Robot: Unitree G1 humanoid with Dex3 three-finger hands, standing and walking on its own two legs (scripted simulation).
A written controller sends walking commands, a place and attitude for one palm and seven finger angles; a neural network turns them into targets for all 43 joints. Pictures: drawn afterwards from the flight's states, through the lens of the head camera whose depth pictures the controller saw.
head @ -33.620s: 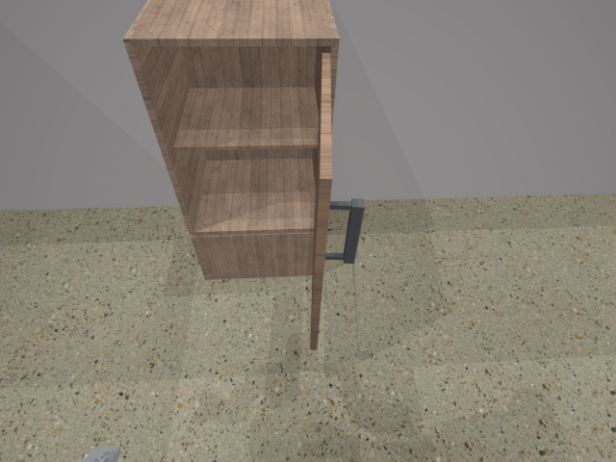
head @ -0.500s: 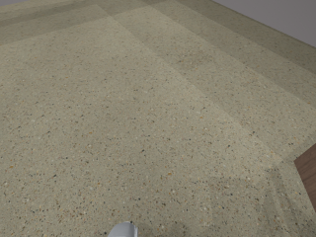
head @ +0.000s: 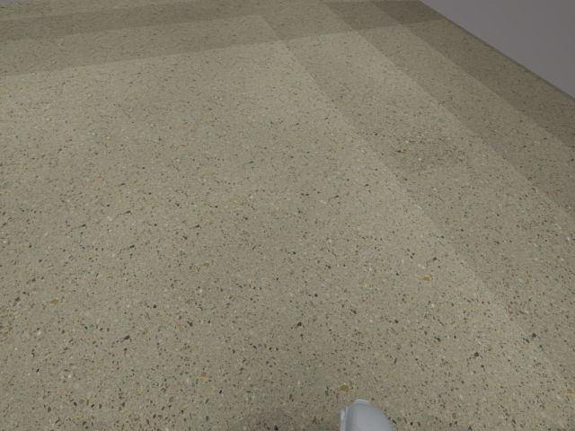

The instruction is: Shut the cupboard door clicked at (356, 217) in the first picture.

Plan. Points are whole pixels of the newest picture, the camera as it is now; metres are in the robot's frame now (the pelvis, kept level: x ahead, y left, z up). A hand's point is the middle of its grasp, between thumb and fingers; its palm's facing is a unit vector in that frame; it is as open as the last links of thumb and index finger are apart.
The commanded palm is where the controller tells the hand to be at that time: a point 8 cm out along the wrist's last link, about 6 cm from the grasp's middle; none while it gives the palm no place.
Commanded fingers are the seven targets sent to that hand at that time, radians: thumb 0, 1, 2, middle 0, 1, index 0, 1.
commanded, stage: walk to a spot facing it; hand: left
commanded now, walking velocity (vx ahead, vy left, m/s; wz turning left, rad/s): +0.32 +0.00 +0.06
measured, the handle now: out of the picture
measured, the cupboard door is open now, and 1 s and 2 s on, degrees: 52 52 52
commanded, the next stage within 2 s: turn to face it in 0.10 s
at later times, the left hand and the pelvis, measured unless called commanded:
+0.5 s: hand (216, 359) +0.26 +0.14 -0.17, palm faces +0.00 -0.97 -0.22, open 7.2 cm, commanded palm none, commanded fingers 0.00 0.90 0.90 -0.20 -0.30 -0.20 -0.30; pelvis +0.20 -0.05 +0.00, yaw -3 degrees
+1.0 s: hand (228, 271) +0.43 +0.14 -0.16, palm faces -0.33 -0.91 -0.25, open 7.4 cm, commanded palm none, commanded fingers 0.00 0.90 0.90 -0.20 -0.30 -0.20 -0.30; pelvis +0.26 -0.03 -0.01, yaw -22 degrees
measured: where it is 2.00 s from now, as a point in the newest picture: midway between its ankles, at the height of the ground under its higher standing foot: (299, 406)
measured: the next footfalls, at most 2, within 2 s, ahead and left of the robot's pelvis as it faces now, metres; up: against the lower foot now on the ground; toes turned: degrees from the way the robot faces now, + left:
right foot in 0.24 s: +0.26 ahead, -0.15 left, +0.00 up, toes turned -4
left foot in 0.64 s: +0.34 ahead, +0.07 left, +0.00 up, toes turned -5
